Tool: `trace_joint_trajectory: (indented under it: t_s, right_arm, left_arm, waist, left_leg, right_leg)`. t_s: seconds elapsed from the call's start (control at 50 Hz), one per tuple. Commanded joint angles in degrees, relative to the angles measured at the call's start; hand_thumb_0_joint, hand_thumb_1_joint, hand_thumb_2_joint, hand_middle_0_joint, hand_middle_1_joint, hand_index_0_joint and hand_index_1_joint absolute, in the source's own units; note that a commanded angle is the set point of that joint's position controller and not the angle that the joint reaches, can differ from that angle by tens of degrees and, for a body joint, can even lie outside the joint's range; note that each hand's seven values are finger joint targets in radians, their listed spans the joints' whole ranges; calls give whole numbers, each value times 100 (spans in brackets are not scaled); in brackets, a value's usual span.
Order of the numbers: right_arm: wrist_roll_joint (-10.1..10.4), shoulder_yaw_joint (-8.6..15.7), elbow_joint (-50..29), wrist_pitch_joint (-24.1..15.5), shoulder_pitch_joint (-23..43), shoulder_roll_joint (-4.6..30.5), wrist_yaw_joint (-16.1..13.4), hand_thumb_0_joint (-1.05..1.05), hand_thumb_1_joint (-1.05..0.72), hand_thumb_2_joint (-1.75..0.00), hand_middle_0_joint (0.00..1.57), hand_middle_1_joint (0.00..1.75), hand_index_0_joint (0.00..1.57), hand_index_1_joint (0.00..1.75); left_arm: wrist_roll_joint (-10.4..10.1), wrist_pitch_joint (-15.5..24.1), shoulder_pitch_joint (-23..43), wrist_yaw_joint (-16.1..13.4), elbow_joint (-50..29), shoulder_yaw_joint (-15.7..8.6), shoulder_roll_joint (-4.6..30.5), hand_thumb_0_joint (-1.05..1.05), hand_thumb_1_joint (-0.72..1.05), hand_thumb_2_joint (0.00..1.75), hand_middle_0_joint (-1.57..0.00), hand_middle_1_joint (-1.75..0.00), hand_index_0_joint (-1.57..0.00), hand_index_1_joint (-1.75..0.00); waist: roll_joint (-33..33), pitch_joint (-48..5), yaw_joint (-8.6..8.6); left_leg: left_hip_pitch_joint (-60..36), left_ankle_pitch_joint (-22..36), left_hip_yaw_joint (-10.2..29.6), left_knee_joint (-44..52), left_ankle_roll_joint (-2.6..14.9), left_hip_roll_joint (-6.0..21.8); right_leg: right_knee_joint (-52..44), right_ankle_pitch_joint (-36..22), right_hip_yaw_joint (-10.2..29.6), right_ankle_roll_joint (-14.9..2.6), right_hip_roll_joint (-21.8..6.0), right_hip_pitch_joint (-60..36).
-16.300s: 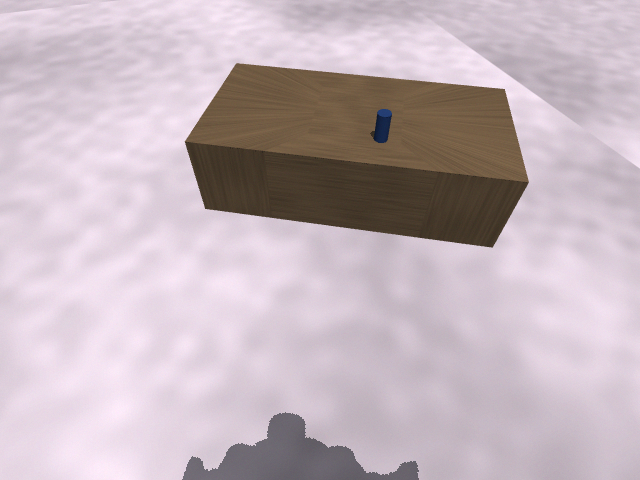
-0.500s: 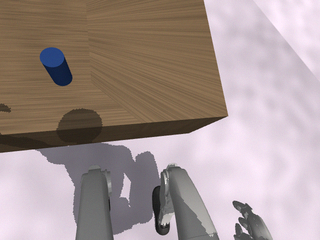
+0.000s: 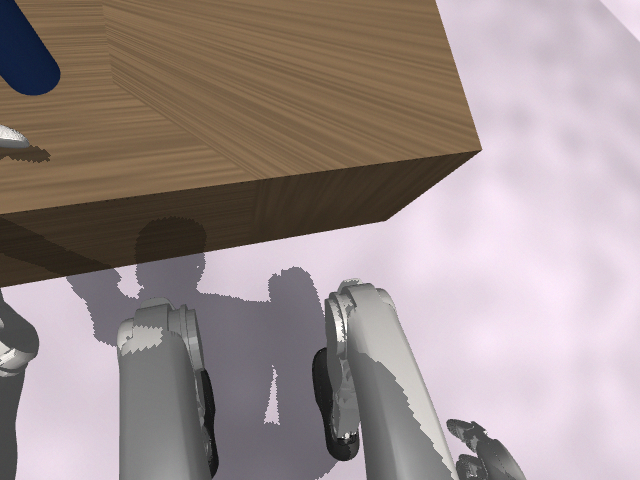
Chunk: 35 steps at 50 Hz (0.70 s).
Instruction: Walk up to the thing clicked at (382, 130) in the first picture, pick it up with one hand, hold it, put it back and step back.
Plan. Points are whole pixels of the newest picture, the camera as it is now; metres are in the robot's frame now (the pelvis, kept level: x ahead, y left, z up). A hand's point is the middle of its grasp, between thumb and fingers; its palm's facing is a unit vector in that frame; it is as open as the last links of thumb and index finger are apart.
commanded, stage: close in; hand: left
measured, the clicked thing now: (4, 37) +0.57 +0.27 +0.00
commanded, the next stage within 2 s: rest palm in 0.26 s
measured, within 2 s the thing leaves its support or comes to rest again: neither
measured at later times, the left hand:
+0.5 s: hand out of the picture +0.53 +0.28 +0.02, palm faces +0.31 -0.95 -0.02, open 17.7 cm
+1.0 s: hand (2, 68) +0.53 +0.26 +0.02, palm faces +0.31 -0.95 -0.02, open 14.3 cm
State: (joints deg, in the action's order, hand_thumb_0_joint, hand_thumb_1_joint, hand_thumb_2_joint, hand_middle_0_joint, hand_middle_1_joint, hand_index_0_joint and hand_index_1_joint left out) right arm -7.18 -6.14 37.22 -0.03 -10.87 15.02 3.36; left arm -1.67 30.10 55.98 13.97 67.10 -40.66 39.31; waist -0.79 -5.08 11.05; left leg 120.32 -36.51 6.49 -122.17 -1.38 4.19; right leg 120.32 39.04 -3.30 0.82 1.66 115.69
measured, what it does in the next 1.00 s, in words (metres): stands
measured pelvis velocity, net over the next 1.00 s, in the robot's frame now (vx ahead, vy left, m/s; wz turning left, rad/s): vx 0.01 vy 0.00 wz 0.00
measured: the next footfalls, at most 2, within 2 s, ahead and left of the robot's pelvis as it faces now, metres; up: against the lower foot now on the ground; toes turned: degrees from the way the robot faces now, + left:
none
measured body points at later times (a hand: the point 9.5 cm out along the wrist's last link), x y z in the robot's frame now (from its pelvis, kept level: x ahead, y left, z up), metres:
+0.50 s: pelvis +0.01 +0.00 +0.02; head +0.24 +0.05 +0.41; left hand +0.51 +0.33 +0.02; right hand +0.09 -0.28 -0.10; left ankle +0.09 +0.14 -0.38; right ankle +0.09 -0.12 -0.38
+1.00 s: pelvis +0.01 +0.00 +0.01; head +0.23 +0.04 +0.40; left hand +0.51 +0.31 +0.02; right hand +0.09 -0.27 -0.12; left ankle +0.09 +0.14 -0.38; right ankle +0.09 -0.12 -0.38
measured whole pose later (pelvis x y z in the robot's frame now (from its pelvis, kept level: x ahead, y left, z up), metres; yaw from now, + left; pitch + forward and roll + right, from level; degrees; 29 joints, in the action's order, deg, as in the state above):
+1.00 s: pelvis +0.01 +0.00 +0.01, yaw +0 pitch +35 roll -5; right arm -5.1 -2.7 39.1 2.9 -8.9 14.9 3.0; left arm -2.3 29.1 52.1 5.0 60.5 -30.9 30.2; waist 0.2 -6.8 8.6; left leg 118.5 -38.0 6.0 -121.2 -1.5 4.6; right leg 119.5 40.3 -2.9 0.6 1.9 114.4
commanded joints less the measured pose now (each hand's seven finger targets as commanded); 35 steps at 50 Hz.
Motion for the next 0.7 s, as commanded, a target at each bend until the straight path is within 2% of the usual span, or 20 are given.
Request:
trace_joint_trajectory:
  t_s: [0.0,0.04,0.06,0.08,0.12,0.14,0.16,0.2,0.22,0.26,0.28,0.3,0.32,0.38,0.44,0.5,0.56,0.62,0.64,0.68]
  right_arm:
    - [19,612,-239,110,-1093,1368,-140,0,-90,-89,20,30,20,30]
    - [92,613,-224,154,-1054,1333,-153,0,-91,-90,20,30,20,30]
    - [124,619,-153,161,-1123,1305,-172,0,-92,-90,20,30,20,30]
    - [162,602,-45,146,-1155,1259,-191,0,-92,-90,20,30,20,30]
    - [213,576,53,139,-1157,1259,-229,0,-92,-90,20,30,20,30]
    - [232,592,-26,131,-1122,1299,-220,0,-92,-90,20,30,20,30]
    - [263,594,-78,143,-1075,1291,-216,0,-92,-90,20,30,20,30]
    - [295,589,-177,164,-1015,1253,-213,0,-92,-90,20,30,20,30]
    - [304,599,-173,163,-991,1258,-212,0,-92,-90,20,30,20,30]
    - [312,643,-297,163,-943,1292,-206,0,-92,-90,20,30,20,30]
    - [307,661,-272,205,-970,1263,-202,0,-92,-90,20,30,20,30]
    - [299,693,-299,200,-941,1242,-198,0,-92,-90,20,30,20,30]
    - [285,714,-290,197,-949,1227,-190,0,-92,-90,20,30,20,30]
    - [237,782,-161,185,-1036,1238,-184,0,-91,-90,20,30,20,30]
    - [200,803,60,176,-1110,1208,-169,0,-92,-90,20,30,20,30]
    - [185,793,122,180,-1069,1204,-167,0,-93,-90,20,30,20,30]
    - [188,767,120,202,-1053,1209,-144,0,-93,-90,20,30,20,30]
    - [205,772,88,216,-967,1190,-131,0,-93,-90,20,30,20,30]
    - [212,765,39,228,-953,1198,-134,0,-93,-90,20,30,20,30]
    - [201,773,-31,241,-918,1205,-115,0,-93,-90,20,30,20,30]
  left_arm:
    - [197,258,2457,-416,-1931,104,2297,0,-53,3,-3,-7,-5,-5]
    - [90,123,2276,-443,-1778,399,1771,0,-56,1,-4,-7,-6,-4]
    - [20,58,2213,-412,-1610,587,1439,0,-58,0,-4,-7,-7,-4]
    - [-52,-17,1979,-376,-1367,698,1277,0,-59,0,-4,-6,-7,-4]
    - [-138,-97,1524,-313,-984,733,1176,0,-61,0,-4,-5,-7,-3]
    - [-194,-79,1546,-326,-1316,515,1449,0,-61,0,-5,-5,-8,-2]
    - [-249,-98,1480,-326,-1268,427,1510,0,-61,0,-5,-5,-8,-2]
    - [-374,-99,1375,-305,-1225,499,1103,0,-61,0,-4,-6,-8,-3]
    - [-372,-81,1410,-331,-1326,512,1143,0,-61,0,-4,-7,-7,-3]
    - [-275,-49,1308,-459,-1501,257,1426,0,-61,0,-4,-6,-8,-2]
    - [-238,-23,1338,-513,-1567,283,1398,0,-61,0,-4,-5,-7,-2]
    - [-213,-16,1385,-525,-1628,465,1084,0,-61,0,-3,-6,-7,-2]
    - [-204,13,1418,-589,-1790,506,982,0,-61,0,-4,-5,-7,-2]
    - [-95,86,1752,-669,-2232,732,886,0,-61,0,-6,-2,-7,-1]
    - [-44,132,1848,-719,-2216,1005,604,0,-60,0,-6,-1,-7,0]
    - [-91,210,1829,-781,-2269,922,713,0,-61,0,-7,-1,-7,0]
    - [-157,251,1646,-771,-2183,855,710,0,-53,7,-22,-16,-23,-15]
    - [-167,254,1422,-784,-1948,880,541,0,-52,12,-28,-22,-29,-21]
    - [-165,266,1409,-788,-1999,798,643,0,-51,13,-30,-24,-31,-22]
    - [-175,240,1253,-807,-1935,753,606,0,-48,14,-32,-25,-34,-24]
  waist:
    - [2123,-4801,-260]
    - [1862,-4463,-142]
    - [1636,-4225,-6]
    - [1273,-3844,66]
    - [852,-3366,62]
    - [859,-3465,-85]
    - [738,-3500,-146]
    - [657,-3434,-147]
    - [695,-3450,-175]
    - [908,-3684,-334]
    - [970,-3799,-362]
    - [1012,-3815,-302]
    - [1120,-3947,-325]
    - [1624,-4304,-313]
    - [1769,-4177,-166]
    - [1593,-4222,-209]
    - [1441,-4339,-271]
    - [1276,-4111,-248]
    - [1190,-4140,-289]
    - [1007,-4342,-332]
  left_leg:
    - [-3540,395,-340,1560,176,-116]
    - [-3322,187,-267,1612,191,-110]
    - [-3135,115,-255,1574,219,-113]
    - [-2736,4,-274,1502,263,-116]
    - [-2255,16,-274,1401,326,-124]
    - [-2220,155,-287,1379,330,-114]
    - [-2165,200,-299,1365,338,-115]
    - [-2230,306,-270,1407,326,-106]
    - [-2235,289,-259,1442,322,-111]
    - [-2530,496,-226,1529,285,-98]
    - [-2594,522,-240,1558,281,-98]
    - [-2808,584,-220,1591,276,-77]
    - [-2976,710,-207,1601,258,-65]
    - [-3574,1111,-177,1621,212,-48]
    - [-3757,1270,-112,1569,191,-26]
    - [-3560,1236,-212,1470,237,-61]
    - [-3482,1452,-264,1385,268,-81]
    - [-3262,1302,-253,1408,274,-88]
    - [-3232,1278,-252,1422,282,-91]
    - [-3181,1596,-310,1296,316,-87]
  right_leg:
    - [-1657,-702,-33,-269,45,-2191]
    - [-1684,-560,-78,-262,37,-2087]
    - [-1758,-513,-92,-255,50,-1966]
    - [-1875,-370,-63,-223,56,-1992]
    - [-1897,-391,-63,-192,54,-1960]
    - [-1842,-501,-46,-204,49,-2024]
    - [-1886,-517,-13,-193,58,-2127]
    - [-1840,-637,-71,-203,69,-2110]
    - [-1830,-628,-76,-206,72,-2118]
    - [-1680,-836,-146,-252,83,-2106]
    - [-1677,-862,-128,-252,74,-2185]
    - [-1686,-929,-139,-254,80,-2090]
    - [-1649,-1022,-148,-266,88,-2076]
    - [-1568,-1292,-151,-306,80,-1966]
    - [-1493,-1352,-180,-320,71,-1700]
    - [-1579,-1395,-125,-287,73,-1970]
    - [-1582,-1578,-113,-268,79,-2190]
    - [-1559,-1460,-136,-268,80,-2113]
    - [-1577,-1449,-132,-261,75,-2189]
    - [-1579,-1787,-108,-227,91,-2514]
